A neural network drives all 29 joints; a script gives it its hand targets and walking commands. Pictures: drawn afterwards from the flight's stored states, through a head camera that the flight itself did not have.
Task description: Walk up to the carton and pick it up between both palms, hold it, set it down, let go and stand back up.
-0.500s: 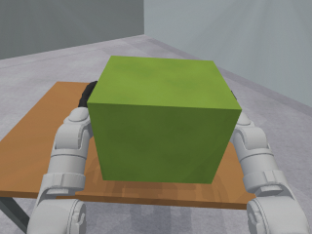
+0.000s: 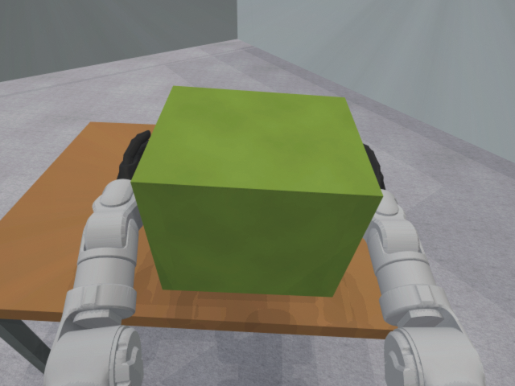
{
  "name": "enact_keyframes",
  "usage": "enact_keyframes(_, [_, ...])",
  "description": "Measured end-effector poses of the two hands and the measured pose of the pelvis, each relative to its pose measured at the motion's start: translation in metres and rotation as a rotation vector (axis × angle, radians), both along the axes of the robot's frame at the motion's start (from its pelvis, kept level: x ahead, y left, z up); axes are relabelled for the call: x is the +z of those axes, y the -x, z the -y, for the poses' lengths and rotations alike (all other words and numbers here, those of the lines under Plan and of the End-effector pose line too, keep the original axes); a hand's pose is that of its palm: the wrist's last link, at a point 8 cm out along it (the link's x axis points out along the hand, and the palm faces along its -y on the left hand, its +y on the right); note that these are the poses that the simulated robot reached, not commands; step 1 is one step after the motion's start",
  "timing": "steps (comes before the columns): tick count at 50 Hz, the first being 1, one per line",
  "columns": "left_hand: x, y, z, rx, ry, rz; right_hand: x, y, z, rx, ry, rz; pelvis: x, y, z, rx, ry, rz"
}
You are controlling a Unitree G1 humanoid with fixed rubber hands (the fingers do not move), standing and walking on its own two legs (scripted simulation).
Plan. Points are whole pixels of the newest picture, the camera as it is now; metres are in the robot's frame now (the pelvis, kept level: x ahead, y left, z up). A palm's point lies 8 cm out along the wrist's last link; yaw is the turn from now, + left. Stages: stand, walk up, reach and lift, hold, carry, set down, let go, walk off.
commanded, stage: set down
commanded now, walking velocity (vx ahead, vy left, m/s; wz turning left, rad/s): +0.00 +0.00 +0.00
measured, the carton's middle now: (254, 193) +0.38 +0.01 +0.14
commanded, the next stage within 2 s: none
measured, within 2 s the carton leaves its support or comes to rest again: neither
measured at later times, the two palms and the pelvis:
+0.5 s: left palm (147, 176) +0.41 +0.18 +0.15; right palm (367, 193) +0.39 -0.18 +0.13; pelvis +0.02 +0.01 +0.00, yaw +0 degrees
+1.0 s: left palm (155, 189) +0.42 +0.18 +0.12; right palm (366, 205) +0.39 -0.19 +0.11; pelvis +0.03 +0.01 +0.00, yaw +0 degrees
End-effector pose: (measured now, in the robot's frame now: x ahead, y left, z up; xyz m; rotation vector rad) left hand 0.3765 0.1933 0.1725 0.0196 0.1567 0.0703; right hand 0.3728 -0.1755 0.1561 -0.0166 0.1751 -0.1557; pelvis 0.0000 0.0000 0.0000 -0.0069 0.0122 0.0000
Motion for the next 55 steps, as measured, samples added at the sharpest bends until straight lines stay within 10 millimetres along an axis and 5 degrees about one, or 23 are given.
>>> enact_keyframes(16, [-0.009,-0.034,0.008,-0.033,0.002,0.019,-0.011,-0.022,0.007,-0.034,0.008,0.019,0.001,-0.022,-0.004,0.000,0.005,-0.004])
enact_keyframes(55, [-0.059,-0.043,0.015,-0.066,0.010,-0.036,-0.054,-0.018,0.015,-0.058,0.051,-0.034,0.002,-0.027,-0.006,0.000,0.007,0.002])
